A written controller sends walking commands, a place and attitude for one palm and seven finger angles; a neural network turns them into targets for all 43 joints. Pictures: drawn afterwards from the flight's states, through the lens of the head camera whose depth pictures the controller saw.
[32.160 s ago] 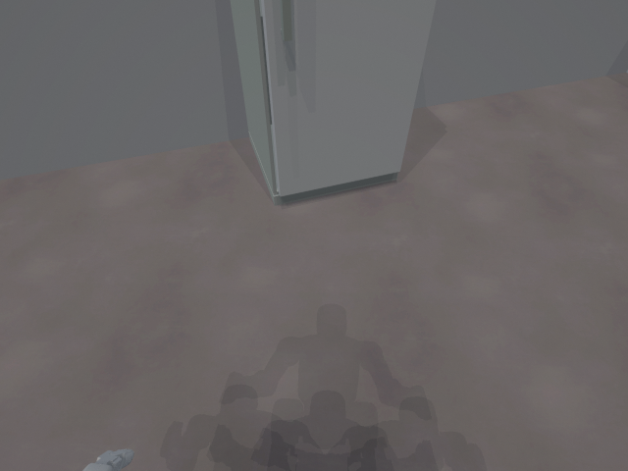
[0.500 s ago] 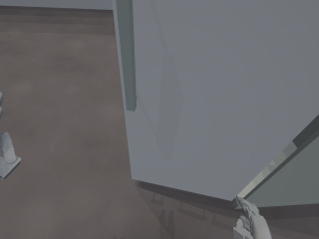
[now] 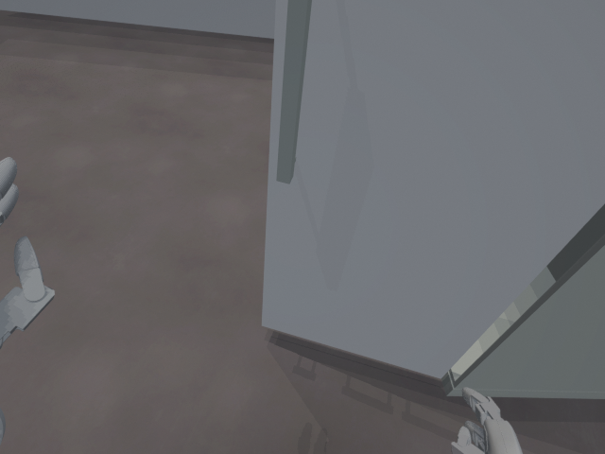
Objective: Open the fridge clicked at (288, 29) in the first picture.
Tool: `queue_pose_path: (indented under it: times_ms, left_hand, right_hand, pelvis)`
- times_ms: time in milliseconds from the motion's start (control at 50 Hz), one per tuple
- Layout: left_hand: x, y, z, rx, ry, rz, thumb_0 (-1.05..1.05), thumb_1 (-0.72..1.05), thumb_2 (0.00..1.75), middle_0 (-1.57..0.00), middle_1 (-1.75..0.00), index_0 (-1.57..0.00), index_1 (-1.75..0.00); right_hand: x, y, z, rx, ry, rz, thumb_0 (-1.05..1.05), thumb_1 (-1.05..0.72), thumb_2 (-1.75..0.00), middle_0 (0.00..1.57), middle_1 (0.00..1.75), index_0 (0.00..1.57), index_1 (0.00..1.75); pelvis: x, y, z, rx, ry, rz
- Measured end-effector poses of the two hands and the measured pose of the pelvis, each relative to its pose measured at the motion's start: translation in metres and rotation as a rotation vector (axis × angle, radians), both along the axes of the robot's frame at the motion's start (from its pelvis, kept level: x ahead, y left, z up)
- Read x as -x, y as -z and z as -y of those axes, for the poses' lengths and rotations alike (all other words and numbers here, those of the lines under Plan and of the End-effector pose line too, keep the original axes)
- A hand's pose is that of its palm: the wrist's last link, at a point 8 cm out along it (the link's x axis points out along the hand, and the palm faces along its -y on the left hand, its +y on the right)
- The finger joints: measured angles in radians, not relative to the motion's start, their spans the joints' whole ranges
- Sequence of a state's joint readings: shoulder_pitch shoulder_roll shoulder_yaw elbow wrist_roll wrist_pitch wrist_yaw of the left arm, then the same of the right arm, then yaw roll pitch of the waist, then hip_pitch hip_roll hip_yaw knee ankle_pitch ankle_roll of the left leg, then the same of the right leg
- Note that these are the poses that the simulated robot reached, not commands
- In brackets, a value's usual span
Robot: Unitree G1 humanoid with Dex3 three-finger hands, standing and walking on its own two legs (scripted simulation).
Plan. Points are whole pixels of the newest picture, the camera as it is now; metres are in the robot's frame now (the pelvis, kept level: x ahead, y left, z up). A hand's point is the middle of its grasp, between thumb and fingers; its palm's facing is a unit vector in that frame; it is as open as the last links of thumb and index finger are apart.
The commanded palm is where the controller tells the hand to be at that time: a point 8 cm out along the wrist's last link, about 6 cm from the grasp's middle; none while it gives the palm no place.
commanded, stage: step back with the hand held close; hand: left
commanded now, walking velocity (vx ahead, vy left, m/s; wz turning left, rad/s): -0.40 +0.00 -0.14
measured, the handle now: (298, 62) +0.61 +0.08 +0.25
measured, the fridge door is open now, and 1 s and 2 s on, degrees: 74 74 74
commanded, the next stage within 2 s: stop stepping back and stand still in 0.20 s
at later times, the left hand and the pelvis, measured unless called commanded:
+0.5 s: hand (15, 372) +0.13 +0.24 +0.20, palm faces +0.27 -0.88 -0.40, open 7.4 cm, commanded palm +0.09 +0.28 +0.20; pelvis -0.11 +0.02 +0.00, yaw -12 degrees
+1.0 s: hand out of the picture +0.05 +0.29 +0.19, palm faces +0.43 -0.83 -0.36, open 7.4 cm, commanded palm -0.01 +0.32 +0.20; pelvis -0.19 +0.04 +0.02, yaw -8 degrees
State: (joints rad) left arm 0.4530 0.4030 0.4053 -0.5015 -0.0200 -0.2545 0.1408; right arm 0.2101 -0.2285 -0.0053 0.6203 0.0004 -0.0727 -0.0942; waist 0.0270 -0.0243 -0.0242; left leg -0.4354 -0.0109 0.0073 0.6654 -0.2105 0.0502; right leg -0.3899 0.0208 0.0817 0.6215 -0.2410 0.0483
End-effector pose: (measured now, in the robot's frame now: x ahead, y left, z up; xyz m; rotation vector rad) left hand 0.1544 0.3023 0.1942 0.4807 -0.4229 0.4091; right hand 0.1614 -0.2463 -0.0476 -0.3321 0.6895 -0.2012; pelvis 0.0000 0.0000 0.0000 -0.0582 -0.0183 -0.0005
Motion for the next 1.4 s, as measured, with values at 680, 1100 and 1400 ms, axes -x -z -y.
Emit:
queue_pose_path:
  times_ms: [680, 1100, 1400]
  left_hand:
    - [0.087, 0.006, 0.019, 0.057, 0.208, -0.166, 0.02, 0.89, 0.9, -0.21, -0.3, -0.21, -0.3]
    - [0.142, 0.013, -0.024, 0.074, 0.071, -0.139, 0.01, 0.89, 0.9, -0.21, -0.3, -0.21, -0.3]
    - [0.118, -0.012, -0.021, -0.089, 0.05, -0.188, 0.01, 0.89, 0.9, -0.21, -0.3, -0.21, -0.3]
  right_hand:
    - [0.263, -0.001, -0.01, -0.065, 0.25, -0.051, 0.01, -0.9, -0.9, 0.2, 0.3, 0.2, 0.3]
    - [0.242, 0.011, -0.034, -0.036, 0.166, 0.005, 0.01, -0.9, -0.9, 0.2, 0.3, 0.2, 0.3]
    - [0.207, 0.035, -0.062, -0.203, 0.093, -0.093, 0.01, -0.9, -0.9, 0.21, 0.3, 0.2, 0.3]
  pelvis:
    - [0.159, -0.021, -0.019, -0.031, 0.182, 0.014]
    - [0.184, -0.009, -0.056, -0.078, 0.124, -0.007]
    - [0.155, -0.014, -0.046, -0.066, 0.117, -0.024]
